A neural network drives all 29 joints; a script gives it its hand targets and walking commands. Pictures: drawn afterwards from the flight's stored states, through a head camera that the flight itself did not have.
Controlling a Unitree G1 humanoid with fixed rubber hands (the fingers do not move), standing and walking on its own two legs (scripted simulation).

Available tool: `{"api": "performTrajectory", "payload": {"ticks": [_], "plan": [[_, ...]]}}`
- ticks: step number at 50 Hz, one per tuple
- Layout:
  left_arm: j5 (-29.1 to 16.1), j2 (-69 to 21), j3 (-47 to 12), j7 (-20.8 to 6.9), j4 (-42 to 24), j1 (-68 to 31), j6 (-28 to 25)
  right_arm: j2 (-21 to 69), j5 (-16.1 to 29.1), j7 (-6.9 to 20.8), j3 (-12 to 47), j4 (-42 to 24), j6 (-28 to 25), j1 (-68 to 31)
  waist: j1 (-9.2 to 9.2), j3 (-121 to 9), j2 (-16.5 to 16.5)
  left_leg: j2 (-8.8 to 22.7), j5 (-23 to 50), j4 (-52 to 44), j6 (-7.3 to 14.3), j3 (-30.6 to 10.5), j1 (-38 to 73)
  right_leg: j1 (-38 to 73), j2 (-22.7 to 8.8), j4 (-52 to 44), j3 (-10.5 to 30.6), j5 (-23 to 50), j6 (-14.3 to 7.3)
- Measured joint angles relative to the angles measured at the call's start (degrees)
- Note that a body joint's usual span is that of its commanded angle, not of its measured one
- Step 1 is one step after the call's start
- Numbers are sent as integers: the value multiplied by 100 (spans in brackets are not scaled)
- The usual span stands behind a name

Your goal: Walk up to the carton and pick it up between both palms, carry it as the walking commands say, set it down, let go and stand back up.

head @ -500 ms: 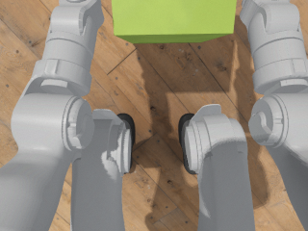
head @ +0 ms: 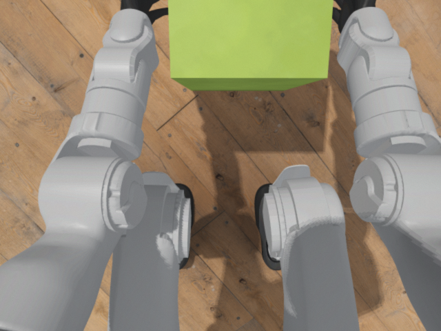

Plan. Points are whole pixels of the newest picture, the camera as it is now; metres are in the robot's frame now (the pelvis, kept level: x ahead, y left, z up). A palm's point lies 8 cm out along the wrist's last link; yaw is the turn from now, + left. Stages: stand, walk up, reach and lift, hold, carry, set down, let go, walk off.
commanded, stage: set down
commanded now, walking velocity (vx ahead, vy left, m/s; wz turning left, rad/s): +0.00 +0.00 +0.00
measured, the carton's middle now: (242, 20) +0.55 -0.04 -0.23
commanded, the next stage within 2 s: none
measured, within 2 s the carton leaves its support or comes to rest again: neither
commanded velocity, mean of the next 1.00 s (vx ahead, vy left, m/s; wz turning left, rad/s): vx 0.00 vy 0.00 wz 0.00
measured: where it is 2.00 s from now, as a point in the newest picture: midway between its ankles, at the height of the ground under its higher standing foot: (225, 240)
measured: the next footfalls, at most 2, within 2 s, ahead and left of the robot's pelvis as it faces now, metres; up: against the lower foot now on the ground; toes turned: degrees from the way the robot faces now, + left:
none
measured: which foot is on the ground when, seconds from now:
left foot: down 0.00-1.00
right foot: down 0.00-1.00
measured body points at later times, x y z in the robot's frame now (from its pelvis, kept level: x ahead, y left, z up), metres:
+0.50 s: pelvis +0.00 +0.00 +0.00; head +0.36 -0.02 +0.27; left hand +0.56 +0.11 -0.16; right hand +0.55 -0.19 -0.16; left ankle +0.11 +0.12 -0.33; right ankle +0.10 -0.11 -0.33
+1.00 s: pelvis -0.02 +0.00 +0.00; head +0.35 -0.02 +0.24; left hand +0.53 +0.16 -0.19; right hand +0.52 -0.21 -0.18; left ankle +0.11 +0.12 -0.33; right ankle +0.10 -0.11 -0.33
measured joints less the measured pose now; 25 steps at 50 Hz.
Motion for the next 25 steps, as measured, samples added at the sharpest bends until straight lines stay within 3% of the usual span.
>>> {"api": "performTrajectory", "payload": {"ticks": [25], "plan": [[158,41,81,-121,77,26,-215,91,-170,43,-109,-57,-218,65,-1,54,23,-28,-58,50,-88,-52,43,20,-17,69,-50,-50,-54]]}}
